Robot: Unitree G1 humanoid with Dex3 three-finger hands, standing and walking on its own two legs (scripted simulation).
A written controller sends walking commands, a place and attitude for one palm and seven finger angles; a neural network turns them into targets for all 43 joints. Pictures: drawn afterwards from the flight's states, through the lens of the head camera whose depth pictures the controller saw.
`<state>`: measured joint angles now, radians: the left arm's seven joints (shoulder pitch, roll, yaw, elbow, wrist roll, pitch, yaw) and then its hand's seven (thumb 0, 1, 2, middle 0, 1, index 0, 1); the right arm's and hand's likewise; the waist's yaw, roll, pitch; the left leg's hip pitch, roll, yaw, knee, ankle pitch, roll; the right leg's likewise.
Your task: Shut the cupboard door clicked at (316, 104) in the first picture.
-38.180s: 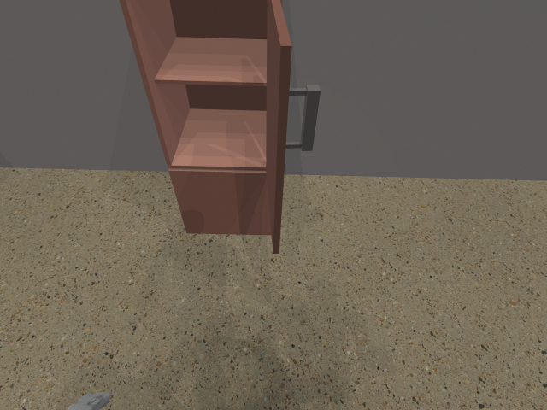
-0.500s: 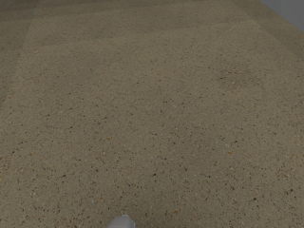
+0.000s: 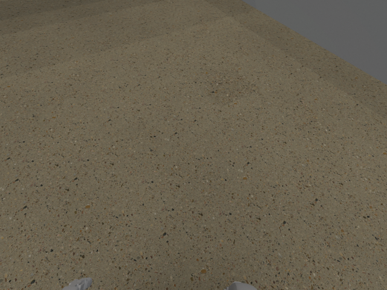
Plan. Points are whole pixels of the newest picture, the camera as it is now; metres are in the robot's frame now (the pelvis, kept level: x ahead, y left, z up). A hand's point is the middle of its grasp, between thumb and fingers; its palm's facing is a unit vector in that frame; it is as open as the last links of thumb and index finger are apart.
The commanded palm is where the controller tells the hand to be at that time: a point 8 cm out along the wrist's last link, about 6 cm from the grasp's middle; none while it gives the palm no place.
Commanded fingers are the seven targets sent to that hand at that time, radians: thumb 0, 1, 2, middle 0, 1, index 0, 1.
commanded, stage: turn to face it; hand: left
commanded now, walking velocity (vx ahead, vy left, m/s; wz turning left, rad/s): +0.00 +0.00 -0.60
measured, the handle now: out of the picture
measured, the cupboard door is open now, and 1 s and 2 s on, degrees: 59 59 59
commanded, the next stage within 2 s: none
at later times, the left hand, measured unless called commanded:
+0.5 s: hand (132, 282) +0.16 +0.15 -0.17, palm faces -0.23 -0.95 -0.21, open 7.4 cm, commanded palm none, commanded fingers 0.00 0.90 0.90 -0.20 -0.30 -0.20 -0.30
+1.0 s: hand (169, 237) +0.26 +0.07 -0.16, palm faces -0.54 -0.79 -0.30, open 7.4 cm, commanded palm none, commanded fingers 0.00 0.90 0.90 -0.20 -0.30 -0.20 -0.30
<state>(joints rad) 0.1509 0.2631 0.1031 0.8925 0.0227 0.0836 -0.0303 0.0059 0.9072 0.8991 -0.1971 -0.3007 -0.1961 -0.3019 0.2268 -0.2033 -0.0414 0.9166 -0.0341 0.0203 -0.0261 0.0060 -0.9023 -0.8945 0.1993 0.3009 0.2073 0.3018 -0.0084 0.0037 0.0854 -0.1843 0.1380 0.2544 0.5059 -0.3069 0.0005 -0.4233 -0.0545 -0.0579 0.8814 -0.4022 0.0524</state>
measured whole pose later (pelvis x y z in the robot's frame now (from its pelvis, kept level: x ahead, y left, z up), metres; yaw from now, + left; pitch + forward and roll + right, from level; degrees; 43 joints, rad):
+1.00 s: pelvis +0.05 -0.04 -0.02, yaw -34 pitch +1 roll +0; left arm 0.14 0.22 0.06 0.87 0.02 0.03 -0.02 0.00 0.90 0.90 -0.20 -0.30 -0.20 -0.30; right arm 0.21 -0.28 -0.07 0.91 -0.02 0.08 -0.02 0.01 -0.91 -0.89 0.20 0.30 0.21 0.30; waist -0.02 0.07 0.11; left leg -0.40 0.12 0.07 1.06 -0.53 -0.07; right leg -0.31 0.00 -0.06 0.63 -0.34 -0.04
